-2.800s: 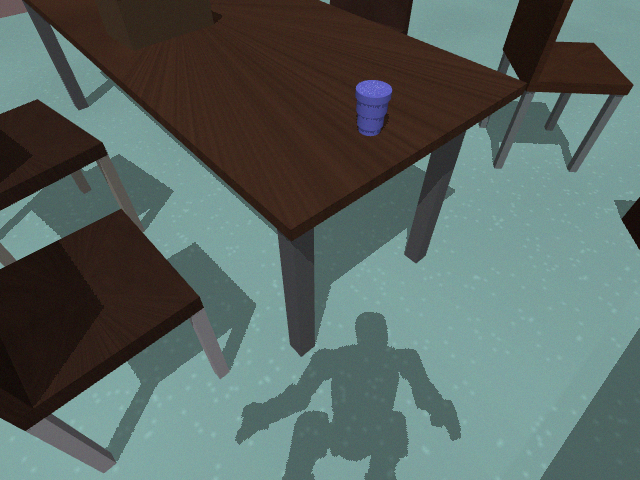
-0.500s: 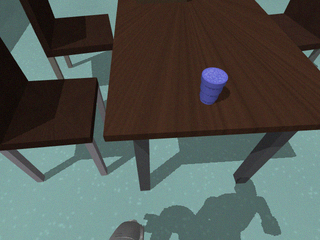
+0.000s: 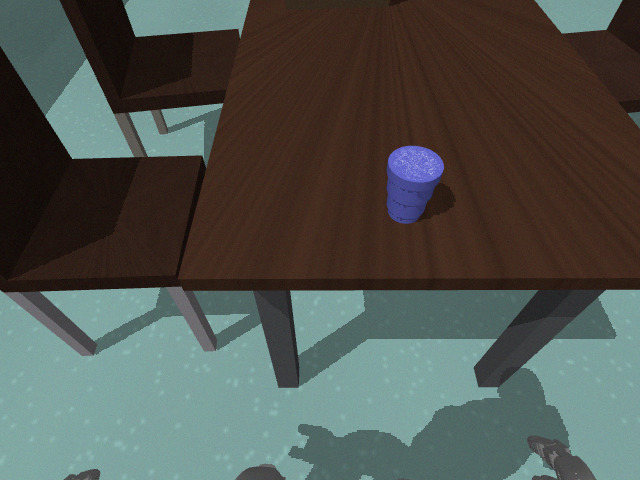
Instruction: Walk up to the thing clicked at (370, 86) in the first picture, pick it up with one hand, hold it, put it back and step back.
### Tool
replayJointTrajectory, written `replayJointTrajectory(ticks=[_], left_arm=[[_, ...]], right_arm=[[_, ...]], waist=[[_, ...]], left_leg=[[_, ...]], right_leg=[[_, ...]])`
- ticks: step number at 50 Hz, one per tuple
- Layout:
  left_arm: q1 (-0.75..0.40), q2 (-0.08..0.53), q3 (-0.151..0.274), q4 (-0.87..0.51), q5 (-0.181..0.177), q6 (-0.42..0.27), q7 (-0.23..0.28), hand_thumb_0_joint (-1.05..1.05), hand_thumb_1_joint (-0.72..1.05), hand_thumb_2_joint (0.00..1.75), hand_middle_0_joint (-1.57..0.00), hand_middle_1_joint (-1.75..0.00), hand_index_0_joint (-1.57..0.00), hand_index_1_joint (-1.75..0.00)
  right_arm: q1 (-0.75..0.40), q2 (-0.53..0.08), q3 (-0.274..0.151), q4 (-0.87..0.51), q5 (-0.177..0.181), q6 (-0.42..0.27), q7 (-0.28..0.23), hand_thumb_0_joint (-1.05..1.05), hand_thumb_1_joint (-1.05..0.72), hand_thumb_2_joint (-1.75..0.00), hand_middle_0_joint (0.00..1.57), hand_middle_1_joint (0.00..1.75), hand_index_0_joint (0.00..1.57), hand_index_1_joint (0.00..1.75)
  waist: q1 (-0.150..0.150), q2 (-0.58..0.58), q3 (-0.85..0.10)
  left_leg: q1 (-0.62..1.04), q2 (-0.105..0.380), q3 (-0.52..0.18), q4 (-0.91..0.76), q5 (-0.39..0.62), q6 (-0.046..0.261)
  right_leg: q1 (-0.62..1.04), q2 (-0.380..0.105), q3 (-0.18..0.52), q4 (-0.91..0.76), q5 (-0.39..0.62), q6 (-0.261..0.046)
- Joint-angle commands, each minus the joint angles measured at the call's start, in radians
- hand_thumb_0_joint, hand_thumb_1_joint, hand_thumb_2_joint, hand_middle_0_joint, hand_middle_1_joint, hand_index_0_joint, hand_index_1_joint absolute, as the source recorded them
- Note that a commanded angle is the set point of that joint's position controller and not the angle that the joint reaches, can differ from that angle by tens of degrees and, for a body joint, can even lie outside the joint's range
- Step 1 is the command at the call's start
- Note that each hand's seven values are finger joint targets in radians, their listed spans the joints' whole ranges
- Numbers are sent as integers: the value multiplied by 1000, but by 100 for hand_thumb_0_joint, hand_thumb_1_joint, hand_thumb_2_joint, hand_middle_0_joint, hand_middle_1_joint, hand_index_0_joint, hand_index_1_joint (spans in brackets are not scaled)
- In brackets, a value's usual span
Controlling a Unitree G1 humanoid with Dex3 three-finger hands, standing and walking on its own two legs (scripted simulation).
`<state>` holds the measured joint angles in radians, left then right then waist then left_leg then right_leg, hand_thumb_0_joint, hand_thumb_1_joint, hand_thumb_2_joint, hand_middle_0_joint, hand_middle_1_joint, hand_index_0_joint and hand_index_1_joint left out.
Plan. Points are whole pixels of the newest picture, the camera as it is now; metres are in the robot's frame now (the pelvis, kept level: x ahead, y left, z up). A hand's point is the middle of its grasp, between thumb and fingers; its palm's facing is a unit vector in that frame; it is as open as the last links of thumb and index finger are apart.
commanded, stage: walk up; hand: right
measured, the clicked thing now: (409, 189) +0.50 -0.11 +0.06
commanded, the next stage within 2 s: stand in 1.58 s
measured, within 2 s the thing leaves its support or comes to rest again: neither
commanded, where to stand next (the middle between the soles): +0.07 +0.05 m, yaw +0 degrees
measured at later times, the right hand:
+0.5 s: hand out of the picture +0.07 -0.22 -0.14, palm faces -0.07 +0.93 -0.36, open 7.4 cm
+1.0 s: hand out of the picture +0.12 -0.22 -0.11, palm faces +0.00 +0.94 -0.35, open 7.4 cm
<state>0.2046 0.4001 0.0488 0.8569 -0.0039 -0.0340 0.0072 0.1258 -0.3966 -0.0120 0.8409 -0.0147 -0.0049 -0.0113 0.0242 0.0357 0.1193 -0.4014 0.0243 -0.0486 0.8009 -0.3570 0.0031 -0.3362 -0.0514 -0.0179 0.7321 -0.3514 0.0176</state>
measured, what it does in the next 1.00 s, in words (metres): steps on the spot: left foot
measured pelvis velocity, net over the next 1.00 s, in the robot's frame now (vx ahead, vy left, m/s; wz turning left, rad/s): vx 0.00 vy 0.04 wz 0.00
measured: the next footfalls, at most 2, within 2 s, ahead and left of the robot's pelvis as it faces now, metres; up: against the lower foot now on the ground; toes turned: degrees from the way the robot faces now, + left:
left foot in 0.26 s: +0.05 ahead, +0.17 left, +0.00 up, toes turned +3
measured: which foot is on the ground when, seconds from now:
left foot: down 0.00-0.00, up 0.02-0.24, down 0.26-1.00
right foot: down 0.00-1.00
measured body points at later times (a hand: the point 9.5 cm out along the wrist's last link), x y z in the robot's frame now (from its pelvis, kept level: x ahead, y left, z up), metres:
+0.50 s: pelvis +0.00 +0.04 +0.01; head +0.03 +0.04 +0.46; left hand +0.04 +0.37 -0.11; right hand +0.08 -0.27 -0.12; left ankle +0.01 +0.16 -0.71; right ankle +0.02 -0.11 -0.71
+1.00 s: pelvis +0.00 +0.04 +0.04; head +0.01 +0.04 +0.49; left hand +0.09 +0.35 -0.09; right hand +0.12 -0.26 -0.08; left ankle +0.01 +0.16 -0.71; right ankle +0.02 -0.11 -0.71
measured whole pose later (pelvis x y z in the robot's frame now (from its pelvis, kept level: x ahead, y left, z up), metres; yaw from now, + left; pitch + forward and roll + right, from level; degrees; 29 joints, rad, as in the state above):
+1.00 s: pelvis +0.00 +0.04 +0.04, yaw +0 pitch -3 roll +0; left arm 0.07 0.37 -0.01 1.13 0.00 -0.02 0.00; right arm 0.01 -0.37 -0.02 1.13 -0.01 -0.01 0.02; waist 0.01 0.00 0.06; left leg -0.15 0.02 0.05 0.39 -0.20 0.00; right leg -0.15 -0.04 0.04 0.38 -0.19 0.05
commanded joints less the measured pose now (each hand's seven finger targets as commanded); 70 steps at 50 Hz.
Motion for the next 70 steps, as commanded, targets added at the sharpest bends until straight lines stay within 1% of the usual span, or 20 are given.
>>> replayJointTrajectory(ticks=[1,3,5,9,12,13,14,15,16,18,21,22,23,24,25,27,29,37,54,70], left_arm=[[103,429,110,-22,31,-40,44,0,90,90,-20,-30,-20,-30],[44,346,93,-31,22,-41,54,0,90,90,-20,-30,-20,-30],[11,333,89,-31,35,-39,54,0,90,90,-20,-30,-20,-30],[38,324,87,-35,47,-35,37,0,90,90,-20,-30,-20,-30],[-40,270,55,-44,24,-12,25,0,90,90,-20,-30,-20,-30],[-17,217,36,-39,18,-4,22,0,90,90,-20,-30,-20,-30],[-20,164,18,-47,1,0,24,0,90,90,-20,-30,-20,-30],[-53,254,44,-16,8,4,34,0,90,90,-20,-30,-20,-30],[-37,266,45,0,5,4,31,0,90,90,-20,-30,-20,-30],[33,216,35,45,-8,-7,26,0,90,90,-20,-30,-20,-30],[82,204,35,100,7,-24,23,0,90,90,-20,-30,-20,-30],[51,246,45,89,19,-27,26,0,90,90,-20,-30,-20,-30],[2,301,47,86,17,-28,24,0,90,90,-20,-30,-20,-30],[-79,312,41,68,19,-25,17,0,90,90,-20,-30,-20,-30],[-115,277,28,64,12,-22,13,0,90,90,-20,-30,-20,-30],[-99,219,6,89,2,-13,9,0,90,90,-20,-30,-20,-30],[-74,204,3,120,2,-13,7,0,90,90,-20,-30,-20,-30],[-123,188,-10,186,-5,-13,7,0,90,90,-20,-30,-20,-30],[-174,179,-11,238,13,-7,-2,0,90,90,-20,-30,-20,-30],[-173,172,-2,232,16,-3,2,0,90,90,-20,-30,-20,-30]], right_arm=[[-38,-209,-93,-95,-12,35,-6,0,-90,-90,20,30,20,30],[-25,-236,-112,-65,-6,35,7,0,-90,-90,20,30,20,30],[26,-214,-115,-37,-8,33,22,0,-90,-90,20,30,20,30],[2,-181,-110,-22,-11,29,44,0,-90,-90,20,30,20,30],[108,-174,-113,52,-6,9,31,0,-90,-90,20,30,20,30],[128,-207,-119,61,-20,1,22,0,-90,-90,20,30,20,30],[77,-301,-126,32,-24,-5,18,0,-90,-90,20,30,20,30],[36,-355,-135,25,-10,-2,21,0,-90,-90,20,30,20,30],[0,-316,-124,17,-14,-5,20,0,-90,-90,20,30,20,30],[-24,-261,-100,25,-15,-11,10,0,-90,-90,20,30,20,30],[-48,-214,-74,48,6,-5,15,0,-90,-90,20,30,20,30],[-12,-176,-60,49,15,-6,12,0,-90,-90,20,30,20,30],[-15,-169,-60,64,18,-3,10,0,-90,-90,20,30,20,30],[9,-182,-68,91,14,-3,4,0,-90,-90,20,30,20,30],[37,-182,-68,120,12,-10,4,0,-90,-90,20,30,20,30],[-37,-217,-70,127,13,-21,8,0,-90,-90,20,30,20,30],[-36,-215,-58,143,14,-30,10,0,-90,-90,20,30,20,30],[-110,-183,-49,205,16,-25,7,0,-90,-90,20,30,20,30],[-151,-169,-51,239,9,-19,18,0,-90,-90,20,30,20,30],[-88,-167,-53,258,7,-17,15,0,-90,-90,20,30,20,30]], waist=[[42,-238,-138],[6,-93,-55],[-14,-182,-72],[18,-256,-111],[-53,-165,-154],[-63,-53,-175],[-48,197,-152],[-69,156,-114],[-39,83,-69],[-3,115,-99],[26,97,-162],[7,-15,-168],[-14,-101,-140],[-54,-126,-113],[-72,-89,-118],[-31,-28,-105],[-14,-50,-158],[-20,3,-181],[-25,-40,-141],[-35,-61,-152]], left_leg=[[-185,-10,-114,329,-268,30],[-214,6,-135,366,-167,16],[-160,17,-57,320,-109,8],[-48,8,49,32,-166,5],[226,-53,111,-251,31,5],[288,5,-10,-342,-1,28],[215,228,-399,-454,-160,130],[35,317,-506,-494,-276,257],[19,281,-409,-459,-207,252],[101,204,-263,-351,44,192],[46,144,-123,-211,238,109],[-4,103,-85,-136,245,65],[21,13,-19,-102,71,30],[131,14,9,-130,-36,21],[189,30,-12,-222,19,26],[174,101,-111,-333,78,73],[177,170,-160,-366,208,109],[256,109,-32,-411,299,39],[305,101,11,-518,169,14],[329,102,24,-505,201,15]], right_leg=[[87,-481,615,-386,213,-320],[87,-369,409,-321,224,-282],[59,-291,260,-287,189,-236],[77,-214,172,-245,134,-209],[-65,-156,93,-89,116,-147],[-125,-115,56,24,53,-101],[-232,19,-16,139,-161,-34],[-129,13,40,221,-301,-39],[-119,0,66,238,-274,-41],[-93,-1,36,111,-172,-42],[174,16,22,-219,74,-49],[226,-67,185,-270,152,-82],[117,-176,341,-317,108,-153],[0,-223,345,-314,89,-189],[-15,-184,268,-275,139,-155],[3,-47,106,-210,141,-64],[101,-15,75,-179,153,-45],[175,-64,100,-303,329,-49],[165,-69,122,-435,239,-28],[169,-69,134,-441,268,-30]])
